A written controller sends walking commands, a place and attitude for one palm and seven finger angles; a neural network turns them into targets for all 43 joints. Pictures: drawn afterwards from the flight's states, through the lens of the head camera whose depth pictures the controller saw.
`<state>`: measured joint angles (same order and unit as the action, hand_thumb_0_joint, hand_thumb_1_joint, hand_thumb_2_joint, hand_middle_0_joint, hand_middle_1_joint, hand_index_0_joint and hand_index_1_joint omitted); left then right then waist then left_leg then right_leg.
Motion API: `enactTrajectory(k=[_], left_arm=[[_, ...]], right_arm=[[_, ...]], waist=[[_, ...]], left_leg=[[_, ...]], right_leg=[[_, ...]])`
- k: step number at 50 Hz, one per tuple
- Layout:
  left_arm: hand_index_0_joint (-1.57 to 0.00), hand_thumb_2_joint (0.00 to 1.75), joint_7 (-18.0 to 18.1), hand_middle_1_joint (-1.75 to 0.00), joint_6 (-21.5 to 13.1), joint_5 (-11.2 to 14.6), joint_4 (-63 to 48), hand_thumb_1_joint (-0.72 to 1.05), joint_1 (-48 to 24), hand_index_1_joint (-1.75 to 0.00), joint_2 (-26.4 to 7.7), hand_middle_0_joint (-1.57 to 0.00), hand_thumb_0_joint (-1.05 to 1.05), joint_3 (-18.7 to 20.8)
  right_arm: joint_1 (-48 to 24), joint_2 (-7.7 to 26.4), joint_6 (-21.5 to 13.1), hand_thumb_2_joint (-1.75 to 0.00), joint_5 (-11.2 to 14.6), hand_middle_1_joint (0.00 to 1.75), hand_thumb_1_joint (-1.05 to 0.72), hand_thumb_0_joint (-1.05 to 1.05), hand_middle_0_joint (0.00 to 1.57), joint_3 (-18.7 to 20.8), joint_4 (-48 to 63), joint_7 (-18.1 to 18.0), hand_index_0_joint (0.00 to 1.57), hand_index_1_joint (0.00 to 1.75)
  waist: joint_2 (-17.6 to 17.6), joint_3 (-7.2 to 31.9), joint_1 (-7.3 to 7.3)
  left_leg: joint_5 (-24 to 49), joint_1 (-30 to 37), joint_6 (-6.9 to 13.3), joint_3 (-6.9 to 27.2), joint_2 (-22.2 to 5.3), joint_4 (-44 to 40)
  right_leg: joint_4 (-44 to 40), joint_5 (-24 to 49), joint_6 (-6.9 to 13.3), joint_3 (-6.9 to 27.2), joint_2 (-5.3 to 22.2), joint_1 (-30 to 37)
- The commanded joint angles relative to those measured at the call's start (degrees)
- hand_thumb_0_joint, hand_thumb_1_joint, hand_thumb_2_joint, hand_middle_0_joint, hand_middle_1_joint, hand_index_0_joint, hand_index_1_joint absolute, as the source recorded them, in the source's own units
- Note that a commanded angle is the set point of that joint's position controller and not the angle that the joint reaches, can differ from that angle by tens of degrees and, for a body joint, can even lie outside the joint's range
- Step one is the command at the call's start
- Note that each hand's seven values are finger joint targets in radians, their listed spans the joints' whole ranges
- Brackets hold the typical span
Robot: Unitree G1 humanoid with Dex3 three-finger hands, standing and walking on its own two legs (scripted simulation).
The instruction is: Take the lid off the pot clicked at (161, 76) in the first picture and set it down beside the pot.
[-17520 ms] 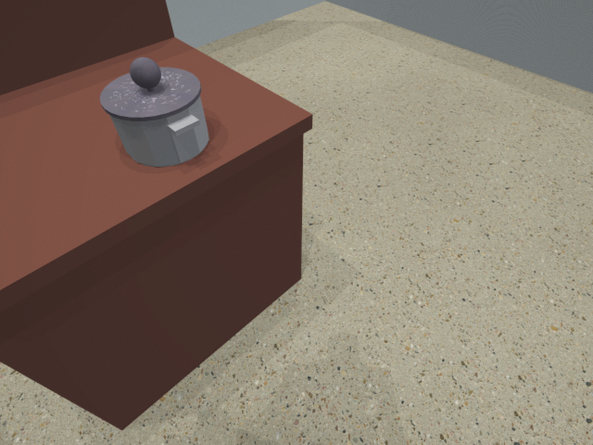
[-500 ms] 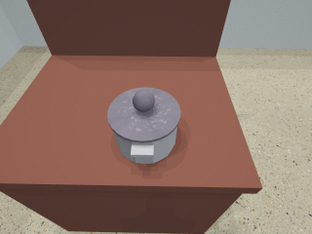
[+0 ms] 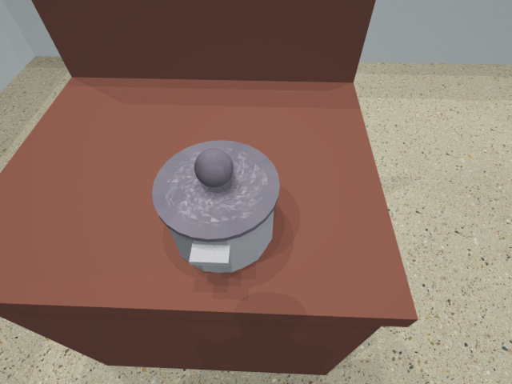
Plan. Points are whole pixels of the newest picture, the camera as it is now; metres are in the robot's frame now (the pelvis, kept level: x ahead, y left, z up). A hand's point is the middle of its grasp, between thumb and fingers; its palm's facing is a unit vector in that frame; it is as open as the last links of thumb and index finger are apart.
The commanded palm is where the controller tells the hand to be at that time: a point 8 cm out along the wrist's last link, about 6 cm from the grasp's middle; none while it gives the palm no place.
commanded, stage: come to a stop and stand still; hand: left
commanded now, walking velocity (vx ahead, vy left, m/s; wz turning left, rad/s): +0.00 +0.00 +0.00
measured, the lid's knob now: (214, 167) +0.37 +0.09 +0.15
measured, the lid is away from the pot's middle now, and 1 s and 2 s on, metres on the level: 0.00 0.00 0.00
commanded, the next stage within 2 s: look again from close up in 0.60 s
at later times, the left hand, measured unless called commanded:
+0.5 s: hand out of the picture -0.02 +0.14 -0.17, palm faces +0.03 -0.98 -0.21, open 7.3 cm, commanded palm none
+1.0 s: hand out of the picture -0.06 +0.14 -0.17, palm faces +0.03 -0.99 -0.17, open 7.3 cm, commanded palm none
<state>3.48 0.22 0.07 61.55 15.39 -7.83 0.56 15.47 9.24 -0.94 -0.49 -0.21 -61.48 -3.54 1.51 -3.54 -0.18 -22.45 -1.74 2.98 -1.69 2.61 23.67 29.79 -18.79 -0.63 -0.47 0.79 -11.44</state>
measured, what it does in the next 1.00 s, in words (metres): stands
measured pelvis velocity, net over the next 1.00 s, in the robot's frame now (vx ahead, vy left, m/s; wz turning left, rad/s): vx -0.04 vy -0.02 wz -0.02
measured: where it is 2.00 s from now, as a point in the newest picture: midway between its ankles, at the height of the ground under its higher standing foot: outside the picture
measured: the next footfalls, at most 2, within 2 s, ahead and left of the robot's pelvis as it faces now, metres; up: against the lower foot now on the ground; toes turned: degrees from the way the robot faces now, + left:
none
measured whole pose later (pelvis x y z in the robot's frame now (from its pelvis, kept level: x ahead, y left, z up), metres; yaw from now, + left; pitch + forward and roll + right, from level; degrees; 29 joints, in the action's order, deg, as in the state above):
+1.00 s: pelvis -0.04 -0.02 +0.01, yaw -1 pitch -1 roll -1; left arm 2.9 -0.1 -0.1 63.9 18.1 -6.8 -0.4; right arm 20.0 4.8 -1.9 0.1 -1.1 -66.2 -3.0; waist -0.1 -2.2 0.1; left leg -19.3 -4.4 1.4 -2.3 0.4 24.3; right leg 25.9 -12.9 1.1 -0.3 -1.4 -12.3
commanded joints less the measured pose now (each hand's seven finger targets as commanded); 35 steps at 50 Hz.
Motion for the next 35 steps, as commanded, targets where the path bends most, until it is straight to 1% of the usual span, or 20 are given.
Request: enactTrajectory(k=[1, 3, 5, 7, 8, 9, 10, 12, 14, 16, 18, 20, 23, 24, 28, 29, 30, 33, 34, 35], left_arm=[[-0.20, 0.90, 0.0, -0.30, -1.1, -0.2, -1.8, 0.90, 4.3, -0.30, -6.1, -0.20, 0.00, 0.8], [-0.20, 0.90, 0.0, -0.30, -1.2, -0.1, -1.7, 0.90, 4.3, -0.30, -6.1, -0.20, 0.00, 0.7], [-0.20, 0.90, -0.1, -0.30, -1.1, -0.2, -1.6, 0.90, 3.9, -0.30, -6.1, -0.20, 0.00, 0.6], [-0.20, 0.90, -0.1, -0.30, -1.2, -0.2, -1.6, 0.90, 4.0, -0.30, -6.1, -0.20, 0.00, 0.5], [-0.20, 0.90, -0.1, -0.30, -1.2, -0.2, -1.5, 0.90, 3.9, -0.30, -6.2, -0.20, 0.00, 0.4], [-0.20, 0.90, -0.3, -0.30, -1.2, -0.1, -1.5, 0.90, 3.9, -0.30, -6.3, -0.20, 0.00, 0.5], [-0.20, 0.90, -0.3, -0.30, -1.1, -0.2, -1.4, 0.90, 3.7, -0.30, -6.1, -0.20, 0.00, 0.4], [-0.20, 0.90, -0.3, -0.30, -1.2, -0.2, -1.4, 0.90, 3.8, -0.30, -6.0, -0.20, 0.00, 0.3], [-0.20, 0.90, -0.4, -0.30, -1.1, -0.1, -1.2, 0.90, 4.0, -0.30, -6.3, -0.20, 0.00, 0.2], [-0.20, 0.90, -0.4, -0.30, -1.2, -0.2, -1.3, 0.90, 4.0, -0.30, -6.2, -0.20, 0.00, 0.3], [-0.20, 0.90, -0.4, -0.30, -1.3, -0.2, -1.1, 0.90, 4.2, -0.30, -6.0, -0.20, 0.00, 0.1], [-0.20, 0.90, -0.5, -0.30, -1.2, -0.2, -1.1, 0.90, 4.3, -0.30, -6.1, -0.20, 0.00, 0.1], [-0.20, 0.90, -0.5, -0.30, -1.4, -0.3, -1.0, 0.90, 4.6, -0.30, -6.0, -0.20, 0.00, 0.1], [-0.20, 0.90, -0.5, -0.30, -1.3, -0.2, -0.9, 0.90, 4.7, -0.30, -6.2, -0.20, 0.00, 0.1], [-0.20, 0.90, -0.5, -0.30, -1.4, -0.3, -0.6, 0.90, 5.4, -0.30, -5.5, -0.20, 0.00, 0.0], [-0.20, 0.90, -0.5, -0.30, -1.3, -0.2, -0.5, 0.90, 5.3, -0.30, -5.7, -0.20, 0.00, 0.0], [-0.20, 0.90, -0.5, -0.30, -1.3, -0.3, -0.4, 0.90, 5.4, -0.30, -5.3, -0.20, 0.00, 0.0], [-0.20, 0.90, -0.5, -0.30, -1.4, -0.3, -0.2, 0.90, 5.9, -0.30, -5.1, -0.20, 0.00, 0.0], [-0.20, 0.90, -0.5, -0.30, -1.4, -0.2, -0.1, 0.90, 5.8, -0.30, -5.4, -0.20, 0.00, -0.1], [-0.20, 0.90, -0.5, -0.30, -1.4, -0.3, 0.0, 0.90, 6.2, -0.30, -4.9, -0.20, 0.00, -0.1]], right_arm=[[5.5, 4.3, -0.8, -0.90, 0.0, 0.30, -0.90, 0.00, 0.20, 0.9, 0.1, 0.0, 0.20, 0.30], [5.7, 4.1, -0.8, -0.90, 0.0, 0.30, -0.90, 0.00, 0.20, 0.8, -0.4, 0.0, 0.20, 0.30], [5.1, 4.0, -0.7, -0.90, 0.1, 0.30, -0.90, 0.00, 0.20, 0.7, -0.6, 0.1, 0.20, 0.30], [5.4, 3.4, -0.8, -0.90, 0.1, 0.30, -0.90, 0.00, 0.20, 0.5, -1.0, 0.2, 0.20, 0.30], [5.6, 3.4, -0.8, -0.90, 0.1, 0.30, -0.90, 0.00, 0.20, 0.4, -1.3, 0.2, 0.20, 0.30], [5.5, 3.3, -0.7, -0.90, 0.1, 0.30, -0.90, 0.00, 0.20, 0.5, -1.4, 0.3, 0.20, 0.30], [5.3, 3.4, -0.7, -0.90, 0.2, 0.30, -0.90, 0.00, 0.20, 0.4, -1.5, 0.3, 0.20, 0.30], [5.6, 3.0, -0.8, -0.90, 0.2, 0.30, -0.90, 0.00, 0.20, 0.2, -2.0, 0.4, 0.20, 0.30], [5.7, 2.7, -0.7, -0.90, 0.2, 0.30, -0.90, 0.00, 0.20, 0.2, -2.2, 0.5, 0.20, 0.30], [6.0, 2.6, -0.8, -0.90, 0.2, 0.30, -0.90, 0.00, 0.20, 0.2, -2.4, 0.6, 0.20, 0.30], [6.6, 2.3, -0.9, -0.90, 0.2, 0.30, -0.90, 0.00, 0.20, 0.0, -2.8, 0.6, 0.20, 0.30], [6.5, 2.2, -0.8, -0.90, 0.3, 0.30, -0.90, 0.00, 0.20, 0.1, -2.8, 0.7, 0.20, 0.30], [7.6, 1.6, -0.9, -0.90, 0.3, 0.30, -0.90, 0.00, 0.20, 0.0, -3.3, 0.7, 0.20, 0.30], [7.5, 1.6, -0.9, -0.90, 0.3, 0.30, -0.90, 0.00, 0.20, 0.0, -3.4, 0.7, 0.20, 0.30], [8.3, 1.1, -1.0, -0.90, 0.3, 0.30, -0.90, 0.00, 0.20, 0.0, -4.0, 0.8, 0.20, 0.30], [8.4, 0.9, -0.9, -0.90, 0.4, 0.30, -0.90, 0.00, 0.20, 0.0, -4.0, 0.7, 0.20, 0.30], [8.5, 1.1, -0.9, -0.90, 0.4, 0.30, -0.90, 0.00, 0.20, 0.0, -4.0, 0.7, 0.20, 0.30], [9.3, 0.5, -1.1, -0.90, 0.4, 0.30, -0.90, 0.00, 0.20, 0.0, -4.3, 0.6, 0.20, 0.30], [9.2, 0.5, -1.1, -0.90, 0.4, 0.30, -0.90, 0.00, 0.20, 0.0, -4.4, 0.6, 0.20, 0.30], [9.2, 0.7, -1.1, -0.90, 0.4, 0.30, -0.90, 0.00, 0.20, 0.0, -4.4, 0.6, 0.20, 0.30]], waist=[[-1.9, 2.9, 0.56], [-1.4, 3.5, 0.67], [-1.8, 1.8, 0.48], [-0.6, 1.7, 0.51], [-0.9, 1.7, 0.59], [-2.4, 1.4, 0.37], [-1.8, 0.3, 0.40], [-1.2, 0.1, 0.40], [-2.0, -0.6, 0.23], [-1.2, -0.5, 0.37], [-1.5, -0.1, 0.35], [-1.6, -0.8, 0.26], [-1.5, -0.3, 0.42], [-2.4, -0.5, 0.31], [-1.4, -1.0, 0.38], [-2.5, -0.9, 0.37], [-1.8, -1.5, 0.37], [-0.6, -0.4, 0.54], [-1.2, -0.8, 0.36], [-0.8, -1.1, 0.33]], left_leg=[[33.7, -0.7, -1.5, 4.5, -8.7, -1.0], [32.9, -0.4, -1.6, 4.4, -8.9, -1.5], [29.4, -1.8, -1.5, 4.4, -8.9, -2.0], [27.7, -1.9, -1.6, 4.3, -8.9, -2.5], [27.4, -1.9, -1.5, 4.3, -9.0, -2.8], [25.4, -2.6, -1.4, 4.4, -9.2, -3.0], [23.6, -3.4, -1.5, 4.2, -9.0, -3.3], [21.9, -3.7, -1.5, 4.1, -8.9, -3.8], [20.0, -4.6, -1.4, 4.1, -9.1, -4.0], [18.5, -4.8, -1.6, 3.8, -8.9, -4.1], [18.2, -5.0, -1.5, 3.8, -8.8, -4.2], [15.7, -6.0, -1.5, 3.7, -8.7, -4.1], [16.0, -6.1, -1.5, 3.6, -8.7, -4.2], [15.4, -6.3, -1.5, 3.7, -9.0, -4.3], [14.3, -6.7, -1.5, 3.4, -8.6, -4.1], [13.9, -7.0, -1.4, 3.6, -8.9, -4.1], [13.6, -7.3, -1.5, 3.5, -8.8, -4.0], [15.2, -6.6, -1.4, 3.4, -8.9, -3.9], [15.3, -7.1, -1.3, 3.8, -9.1, -3.8], [15.1, -7.1, -1.4, 3.6, -9.0, -3.7]], right_leg=[[-1.8, 33.4, 4.4, 6.1, 6.6, 3.6], [-2.1, 33.2, 4.5, 6.1, 6.6, 4.0], [-3.2, 30.7, 4.4, 6.2, 6.5, 3.4], [-4.1, 29.5, 4.3, 6.4, 6.5, 3.6], [-4.2, 29.3, 4.3, 6.5, 6.4, 3.6], [-4.9, 27.8, 4.3, 6.3, 6.3, 3.8], [-5.3, 26.7, 4.2, 6.5, 6.4, 3.3], [-5.8, 25.6, 4.1, 6.8, 6.3, 3.2], [-6.6, 24.0, 4.1, 6.8, 6.2, 3.1], [-6.8, 23.2, 4.1, 7.2, 6.2, 3.0], [-7.0, 23.0, 4.1, 7.3, 6.2, 3.2], [-7.6, 21.0, 4.1, 7.6, 6.0, 3.1], [-7.5, 21.5, 4.2, 7.6, 5.9, 3.3], [-7.7, 20.8, 4.2, 7.3, 5.7, 3.2], [-7.9, 19.6, 4.2, 7.7, 5.8, 2.4], [-8.1, 19.2, 4.3, 7.6, 5.5, 2.7], [-8.1, 18.5, 4.2, 7.7, 5.7, 2.2], [-7.6, 19.9, 4.3, 7.8, 5.6, 2.4], [-7.7, 19.6, 4.3, 7.4, 5.4, 2.5], [-7.7, 19.3, 4.3, 7.6, 5.6, 2.0]])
